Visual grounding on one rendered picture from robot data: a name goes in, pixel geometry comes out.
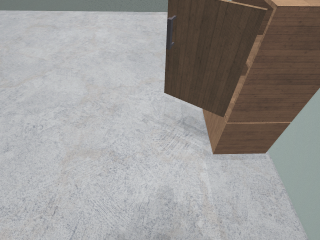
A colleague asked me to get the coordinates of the cupboard door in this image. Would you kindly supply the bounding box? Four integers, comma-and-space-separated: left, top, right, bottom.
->
164, 0, 268, 117

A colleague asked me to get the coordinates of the handle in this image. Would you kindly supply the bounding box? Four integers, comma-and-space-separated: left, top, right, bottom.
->
166, 15, 177, 50

